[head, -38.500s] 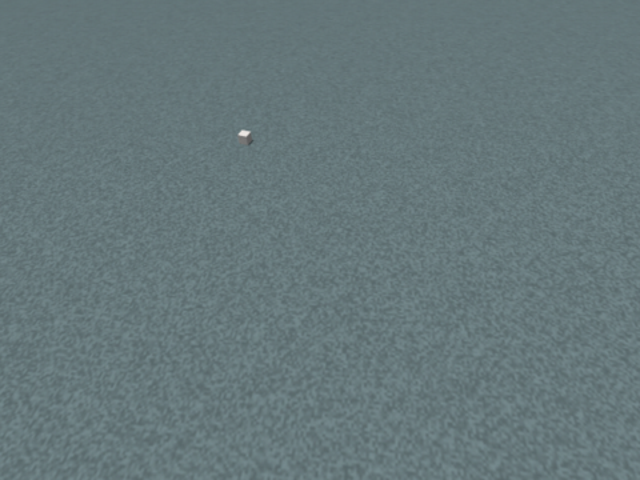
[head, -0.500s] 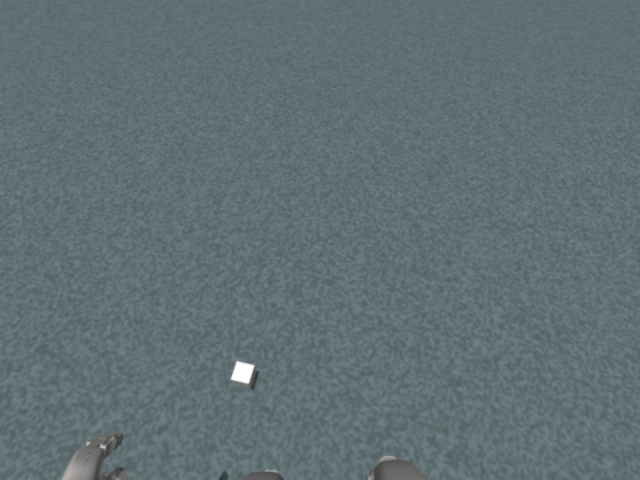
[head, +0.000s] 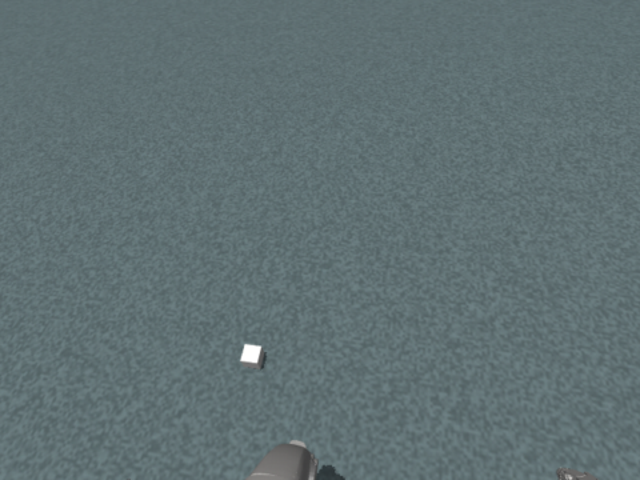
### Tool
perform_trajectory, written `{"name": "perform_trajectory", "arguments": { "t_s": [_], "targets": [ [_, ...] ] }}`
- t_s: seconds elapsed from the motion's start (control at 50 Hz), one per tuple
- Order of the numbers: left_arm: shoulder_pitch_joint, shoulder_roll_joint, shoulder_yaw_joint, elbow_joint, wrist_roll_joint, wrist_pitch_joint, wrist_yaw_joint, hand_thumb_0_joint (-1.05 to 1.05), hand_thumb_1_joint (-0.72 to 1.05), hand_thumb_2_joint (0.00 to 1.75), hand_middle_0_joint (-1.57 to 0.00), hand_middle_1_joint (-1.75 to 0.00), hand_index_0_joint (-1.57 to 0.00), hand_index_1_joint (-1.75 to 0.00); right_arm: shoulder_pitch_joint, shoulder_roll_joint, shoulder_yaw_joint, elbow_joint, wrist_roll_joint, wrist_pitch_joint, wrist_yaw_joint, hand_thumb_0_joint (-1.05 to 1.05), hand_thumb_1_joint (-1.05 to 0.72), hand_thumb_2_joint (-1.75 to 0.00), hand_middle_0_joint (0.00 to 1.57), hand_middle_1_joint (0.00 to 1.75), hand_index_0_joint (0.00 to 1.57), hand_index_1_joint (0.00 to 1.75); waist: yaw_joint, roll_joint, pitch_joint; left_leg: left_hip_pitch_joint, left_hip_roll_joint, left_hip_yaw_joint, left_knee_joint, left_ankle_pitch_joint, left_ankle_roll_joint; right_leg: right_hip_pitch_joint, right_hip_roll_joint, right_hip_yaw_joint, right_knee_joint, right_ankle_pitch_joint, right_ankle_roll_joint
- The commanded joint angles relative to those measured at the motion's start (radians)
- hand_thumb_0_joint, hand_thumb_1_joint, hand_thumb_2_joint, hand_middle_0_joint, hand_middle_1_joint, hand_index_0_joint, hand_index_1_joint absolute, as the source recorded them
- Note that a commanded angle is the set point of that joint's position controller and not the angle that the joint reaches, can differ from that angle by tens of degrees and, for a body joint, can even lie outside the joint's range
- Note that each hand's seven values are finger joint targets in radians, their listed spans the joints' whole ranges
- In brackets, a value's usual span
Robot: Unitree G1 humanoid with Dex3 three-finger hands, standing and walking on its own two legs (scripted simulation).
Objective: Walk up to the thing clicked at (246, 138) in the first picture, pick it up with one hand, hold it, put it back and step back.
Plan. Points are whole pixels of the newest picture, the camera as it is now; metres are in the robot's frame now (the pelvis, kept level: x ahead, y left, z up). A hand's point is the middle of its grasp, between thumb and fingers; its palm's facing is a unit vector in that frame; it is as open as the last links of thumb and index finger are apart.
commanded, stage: step back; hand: left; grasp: from above
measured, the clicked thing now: (252, 356) +0.54 +0.29 -0.73
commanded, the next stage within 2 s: none
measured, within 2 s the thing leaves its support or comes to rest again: neither
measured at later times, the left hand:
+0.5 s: hand out of the picture -0.04 +0.28 -0.15, palm faces +0.05 -0.92 -0.38, open 7.3 cm
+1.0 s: hand out of the picture -0.20 +0.27 -0.15, palm faces +0.09 -0.91 -0.41, open 7.3 cm
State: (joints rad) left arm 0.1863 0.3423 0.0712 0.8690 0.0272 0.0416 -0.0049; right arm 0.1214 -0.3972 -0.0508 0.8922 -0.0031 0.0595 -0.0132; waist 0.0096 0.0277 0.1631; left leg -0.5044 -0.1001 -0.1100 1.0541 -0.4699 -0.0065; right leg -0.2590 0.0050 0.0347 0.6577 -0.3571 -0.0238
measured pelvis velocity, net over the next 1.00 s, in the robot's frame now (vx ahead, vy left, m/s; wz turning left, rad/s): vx -0.31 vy -0.02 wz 0.10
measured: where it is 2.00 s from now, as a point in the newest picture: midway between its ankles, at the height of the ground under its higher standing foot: outside the picture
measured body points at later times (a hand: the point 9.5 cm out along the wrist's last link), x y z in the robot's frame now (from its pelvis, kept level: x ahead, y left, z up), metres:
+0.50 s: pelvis -0.14 +0.00 +0.00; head -0.08 +0.02 +0.44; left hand -0.04 +0.32 -0.12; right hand +0.00 -0.30 -0.10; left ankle -0.09 +0.12 -0.72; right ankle -0.18 -0.15 -0.66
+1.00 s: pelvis -0.31 -0.02 -0.01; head -0.25 +0.00 +0.44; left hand -0.21 +0.31 -0.12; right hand -0.20 -0.32 -0.13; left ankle -0.30 +0.09 -0.73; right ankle -0.23 -0.14 -0.70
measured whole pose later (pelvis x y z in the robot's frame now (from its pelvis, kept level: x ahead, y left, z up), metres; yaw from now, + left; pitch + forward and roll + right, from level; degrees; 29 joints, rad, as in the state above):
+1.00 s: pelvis -0.31 -0.02 -0.01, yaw +6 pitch -3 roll +1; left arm 0.10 0.40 0.07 0.79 0.02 0.07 0.03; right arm 0.19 -0.37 -0.04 0.89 -0.04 0.05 0.00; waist 0.01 -0.04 0.20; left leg -0.28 -0.07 -0.02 0.69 -0.34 0.03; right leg -0.46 -0.01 0.07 0.87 -0.45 -0.01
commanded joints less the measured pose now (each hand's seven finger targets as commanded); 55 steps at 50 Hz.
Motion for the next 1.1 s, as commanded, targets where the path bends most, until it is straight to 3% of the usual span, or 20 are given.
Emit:
{"name": "perform_trajectory", "arguments": {
  "t_s": [0.0, 0.12, 0.2, 0.22, 0.24, 0.26, 0.32, 0.46, 0.54, 0.56, 0.58, 0.6, 0.62, 0.68, 0.8, 0.86, 0.9, 0.94, 0.98, 1.08],
  "targets": [
    [-0.112, 0.255, 0.073, -0.149, 0.009, -0.037, 0.034, 0.00, 0.90, 0.90, -0.20, -0.30, -0.20, -0.30, 0.074, -0.185, -0.038, -0.056, 0.007, -0.039, -0.022, 0.00, -0.90, -0.90, 0.20, 0.30, 0.20, 0.30, -0.015, -0.177, -0.144, 0.011, -0.025, -0.032, 0.127, -0.007, -0.012, 0.043, -0.214, 0.171, -0.214, 0.524, -0.176],
    [-0.022, 0.263, 0.070, -0.160, 0.007, -0.023, 0.045, 0.00, 0.90, 0.90, -0.20, -0.30, -0.20, -0.30, 0.060, -0.166, -0.036, -0.094, -0.007, -0.045, -0.018, 0.00, -0.90, -0.90, 0.20, 0.30, 0.20, 0.30, 0.034, -0.216, -0.201, 0.067, 0.072, 0.044, -0.269, -0.047, -0.001, 0.220, -0.263, 0.183, -0.131, 0.624, -0.188],
    [-0.053, 0.258, 0.055, -0.181, -0.015, -0.003, 0.029, 0.00, 0.90, 0.90, -0.20, -0.30, -0.20, -0.30, 0.156, -0.182, -0.057, -0.052, -0.023, -0.060, -0.011, 0.00, -0.90, -0.90, 0.20, 0.30, 0.20, 0.30, -0.022, -0.145, -0.233, 0.309, 0.100, 0.071, -0.641, 0.325, 0.027, 0.054, -0.191, 0.133, -0.013, 0.436, -0.093],
    [-0.023, 0.224, 0.047, -0.191, -0.017, -0.001, 0.025, 0.00, 0.90, 0.90, -0.20, -0.30, -0.20, -0.30, 0.137, -0.261, -0.077, -0.068, -0.036, -0.064, -0.009, 0.00, -0.90, -0.90, 0.20, 0.30, 0.20, 0.30, -0.007, 0.043, -0.249, 0.393, 0.291, -0.191, -0.655, 0.454, 0.100, -0.113, -0.088, 0.079, 0.100, 0.205, -0.035],
    [-0.106, 0.234, 0.058, -0.198, -0.026, -0.003, 0.035, 0.00, 0.90, 0.90, -0.20, -0.30, -0.20, -0.30, 0.080, -0.360, -0.092, -0.087, -0.023, -0.057, 0.003, 0.00, -0.90, -0.90, 0.20, 0.30, 0.20, 0.30, -0.047, 0.235, -0.213, 0.257, 0.454, -0.371, -0.708, 0.581, 0.260, -0.145, 0.077, -0.016, 0.285, -0.208, 0.005],
    [-0.148, 0.247, 0.067, -0.189, -0.006, -0.002, 0.045, 0.00, 0.90, 0.90, -0.20, -0.30, -0.20, -0.30, 0.078, -0.355, -0.095, -0.090, -0.034, -0.062, -0.001, 0.00, -0.90, -0.90, 0.20, 0.30, 0.20, 0.30, -0.078, 0.184, -0.183, 0.194, 0.502, -0.447, -0.718, 0.592, 0.322, -0.155, 0.081, 0.124, 0.477, -0.310, 0.007],
    [-0.038, 0.229, 0.065, -0.138, -0.029, 0.000, 0.041, 0.00, 0.90, 0.90, -0.20, -0.30, -0.20, -0.30, -0.011, -0.241, -0.060, -0.105, -0.029, -0.064, -0.018, 0.00, -0.90, -0.90, 0.20, 0.30, 0.20, 0.30, 0.012, 0.077, -0.175, 0.300, 0.373, -0.167, -0.615, 0.722, 0.241, -0.247, 0.090, 0.159, 0.616, -0.187, -0.005],
    [-0.017, 0.210, 0.059, -0.136, -0.016, -0.015, 0.028, 0.00, 0.90, 0.90, -0.20, -0.30, -0.20, -0.30, 0.051, -0.235, -0.063, -0.127, -0.032, -0.053, -0.018, 0.00, -0.90, -0.90, 0.20, 0.30, 0.20, 0.30, -0.046, 0.136, -0.211, 0.431, 0.360, -0.124, -0.549, 0.716, 0.264, -0.187, 0.041, 0.053, 0.270, -0.177, 0.053],
    [0.122, 0.192, 0.061, -0.059, -0.009, -0.030, 0.025, 0.00, 0.90, 0.90, -0.20, -0.30, -0.20, -0.30, -0.019, -0.262, -0.070, -0.145, -0.014, -0.029, -0.012, 0.00, -0.90, -0.90, 0.20, 0.30, 0.20, 0.30, 0.022, 0.169, -0.287, 0.339, 0.318, -0.080, -0.457, 0.568, 0.188, 0.062, 0.017, -0.039, -0.224, 0.093, 0.016],
    [0.117, 0.228, 0.068, -0.051, 0.007, -0.037, 0.027, 0.00, 0.90, 0.90, -0.20, -0.30, -0.20, -0.30, -0.017, -0.232, -0.060, -0.144, -0.004, -0.024, -0.011, 0.00, -0.90, -0.90, 0.20, 0.30, 0.20, 0.30, 0.017, 0.129, -0.272, 0.208, 0.276, -0.066, -0.426, 0.465, 0.128, 0.145, -0.006, 0.004, -0.244, 0.170, -0.001],
    [0.106, 0.295, 0.086, -0.067, 0.020, -0.044, 0.025, 0.00, 0.90, 0.90, -0.20, -0.30, -0.20, -0.30, 0.002, -0.189, -0.045, -0.154, 0.000, -0.024, -0.008, 0.00, -0.90, -0.90, 0.20, 0.30, 0.20, 0.30, 0.003, -0.060, -0.235, 0.013, 0.163, -0.022, -0.308, 0.253, 0.063, 0.188, -0.143, 0.250, -0.264, 0.137, -0.050],
    [0.042, 0.413, 0.111, -0.094, 0.008, -0.035, 0.021, 0.00, 0.90, 0.90, -0.20, -0.30, -0.20, -0.30, -0.061, -0.165, -0.048, -0.172, 0.006, -0.022, -0.021, 0.00, -0.90, -0.90, 0.20, 0.30, 0.20, 0.30, 0.053, -0.320, -0.181, -0.025, 0.000, 0.038, -0.073, -0.120, 0.011, -0.020, -0.378, 0.491, -0.342, 0.202, -0.235],
    [-0.001, 0.422, 0.108, -0.130, 0.016, -0.040, 0.025, 0.00, 0.90, 0.90, -0.20, -0.30, -0.20, -0.30, -0.062, -0.206, -0.063, -0.160, 0.001, -0.017, -0.026, 0.00, -0.90, -0.90, 0.20, 0.30, 0.20, 0.30, 0.047, -0.291, -0.118, 0.034, 0.031, -0.075, 0.103, -0.160, -0.001, -0.176, -0.448, 0.580, -0.364, 0.240, -0.295],
    [-0.130, 0.294, 0.079, -0.148, 0.013, -0.040, 0.036, 0.00, 0.90, 0.90, -0.20, -0.30, -0.20, -0.30, 0.046, -0.192, -0.054, -0.102, 0.013, -0.025, -0.021, 0.00, -0.90, -0.90, 0.20, 0.30, 0.20, 0.30, -0.038, -0.152, -0.113, 0.008, -0.023, -0.069, 0.170, -0.015, 0.003, -0.076, -0.237, 0.206, -0.213, 0.429, -0.169],
    [-0.009, 0.274, 0.073, -0.151, 0.018, -0.027, 0.050, 0.00, 0.90, 0.90, -0.20, -0.30, -0.20, -0.30, 0.023, -0.167, -0.045, -0.122, -0.011, -0.034, -0.018, 0.00, -0.90, -0.90, 0.20, 0.30, 0.20, 0.30, 0.048, -0.208, -0.167, 0.019, 0.043, 0.028, -0.172, -0.074, -0.013, 0.159, -0.253, 0.202, -0.155, 0.510, -0.188],
    [-0.051, 0.288, 0.069, -0.165, 0.000, -0.013, 0.047, 0.00, 0.90, 0.90, -0.20, -0.30, -0.20, -0.30, 0.112, -0.163, -0.051, -0.085, -0.019, -0.038, -0.013, 0.00, -0.90, -0.90, 0.20, 0.30, 0.20, 0.30, 0.007, -0.234, -0.225, 0.172, 0.072, 0.089, -0.460, 0.043, 0.007, 0.146, -0.258, 0.203, -0.081, 0.530, -0.164],
    [-0.051, 0.259, 0.047, -0.172, -0.009, 0.002, 0.040, 0.00, 0.90, 0.90, -0.20, -0.30, -0.20, -0.30, 0.149, -0.197, -0.070, -0.063, -0.032, -0.043, -0.012, 0.00, -0.90, -0.90, 0.20, 0.30, 0.20, 0.30, -0.014, -0.132, -0.225, 0.336, 0.113, 0.029, -0.656, 0.264, 0.040, -0.028, -0.189, 0.151, 0.013, 0.364, -0.078],
    [-0.107, 0.248, 0.054, -0.182, -0.019, 0.004, 0.052, 0.00, 0.90, 0.90, -0.20, -0.30, -0.20, -0.30, 0.080, -0.374, -0.098, -0.100, -0.034, -0.041, 0.002, 0.00, -0.90, -0.90, 0.20, 0.30, 0.20, 0.30, -0.055, 0.226, -0.200, 0.210, 0.487, -0.434, -0.748, 0.459, 0.276, -0.191, 0.066, 0.037, 0.386, -0.303, 0.010],
    [-0.100, 0.258, 0.067, -0.148, -0.014, 0.010, 0.056, 0.00, 0.90, 0.90, -0.20, -0.30, -0.20, -0.30, 0.008, -0.289, -0.078, -0.104, -0.040, -0.052, -0.007, 0.00, -0.90, -0.90, 0.20, 0.30, 0.20, 0.30, -0.016, 0.054, -0.152, 0.163, 0.425, -0.294, -0.699, 0.537, 0.262, -0.190, 0.088, 0.193, 0.609, -0.245, -0.005],
    [0.018, 0.229, 0.059, -0.091, -0.013, 0.000, 0.039, 0.00, 0.90, 0.90, -0.20, -0.30, -0.20, -0.30, -0.027, -0.205, -0.056, -0.115, -0.037, -0.048, -0.014, 0.00, -0.90, -0.90, 0.20, 0.30, 0.20, 0.30, 0.014, 0.098, -0.157, 0.310, 0.344, -0.137, -0.627, 0.569, 0.251, -0.219, 0.065, 0.111, 0.535, -0.170, 0.046]
  ]
}}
